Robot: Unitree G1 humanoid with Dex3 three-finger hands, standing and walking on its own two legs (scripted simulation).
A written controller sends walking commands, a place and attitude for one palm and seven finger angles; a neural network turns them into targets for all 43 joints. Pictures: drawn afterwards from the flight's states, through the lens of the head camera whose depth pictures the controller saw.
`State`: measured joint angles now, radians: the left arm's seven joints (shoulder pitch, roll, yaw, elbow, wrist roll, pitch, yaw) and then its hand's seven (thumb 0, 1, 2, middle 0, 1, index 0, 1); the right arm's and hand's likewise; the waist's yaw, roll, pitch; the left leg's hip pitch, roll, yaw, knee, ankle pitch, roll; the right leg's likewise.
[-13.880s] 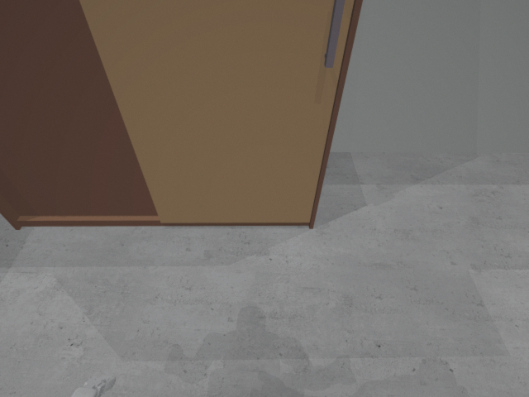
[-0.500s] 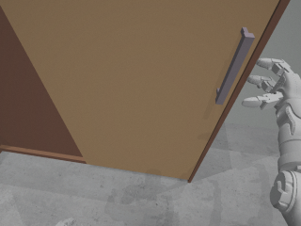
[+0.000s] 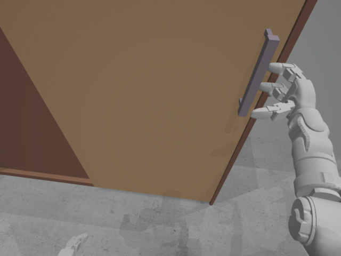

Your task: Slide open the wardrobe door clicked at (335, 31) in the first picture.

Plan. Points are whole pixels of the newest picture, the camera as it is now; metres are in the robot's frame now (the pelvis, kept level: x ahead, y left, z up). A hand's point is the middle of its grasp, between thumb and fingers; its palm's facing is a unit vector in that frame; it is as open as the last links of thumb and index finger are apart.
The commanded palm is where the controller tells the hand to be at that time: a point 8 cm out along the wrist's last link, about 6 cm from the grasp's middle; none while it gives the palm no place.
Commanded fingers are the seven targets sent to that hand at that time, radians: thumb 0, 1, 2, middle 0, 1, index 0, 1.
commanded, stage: feel for the door with the fingertips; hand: right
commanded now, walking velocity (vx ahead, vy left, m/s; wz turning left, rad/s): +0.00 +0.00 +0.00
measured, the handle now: (253, 77) +0.51 -0.14 +0.17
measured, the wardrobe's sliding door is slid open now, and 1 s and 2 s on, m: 0.00 0.00 0.00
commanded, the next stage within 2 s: slide the fingers in behind the handle in 0.32 s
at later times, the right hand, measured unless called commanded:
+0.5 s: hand (271, 86) +0.47 -0.17 +0.18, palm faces +0.03 +1.00 +0.00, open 13.4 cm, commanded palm +0.45 -0.22 +0.18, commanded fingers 0.00 0.50 -0.30 0.30 1.20 0.30 1.20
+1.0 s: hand (265, 91) +0.46 -0.16 +0.17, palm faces +0.02 +1.00 +0.03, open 13.9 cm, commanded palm +0.43 -0.21 +0.18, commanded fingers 0.00 0.50 -0.30 0.30 1.20 0.30 1.20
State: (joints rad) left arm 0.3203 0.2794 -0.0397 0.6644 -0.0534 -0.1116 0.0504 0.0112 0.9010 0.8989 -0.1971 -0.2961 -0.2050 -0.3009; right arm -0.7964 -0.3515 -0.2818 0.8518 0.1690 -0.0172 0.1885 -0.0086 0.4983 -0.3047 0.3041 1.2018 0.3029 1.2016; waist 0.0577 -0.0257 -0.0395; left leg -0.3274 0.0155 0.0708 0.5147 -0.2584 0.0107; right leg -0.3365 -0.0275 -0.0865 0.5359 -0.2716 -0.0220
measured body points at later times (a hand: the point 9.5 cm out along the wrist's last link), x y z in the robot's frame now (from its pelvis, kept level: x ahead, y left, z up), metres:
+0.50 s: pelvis +0.00 +0.01 +0.00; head +0.03 +0.01 +0.45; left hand +0.06 +0.28 -0.12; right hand +0.46 -0.23 +0.18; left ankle +0.00 +0.11 -0.73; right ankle +0.00 -0.10 -0.73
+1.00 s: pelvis +0.00 +0.00 +0.00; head +0.02 +0.01 +0.45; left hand +0.07 +0.26 -0.11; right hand +0.45 -0.21 +0.17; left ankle +0.00 +0.11 -0.73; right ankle +0.00 -0.10 -0.73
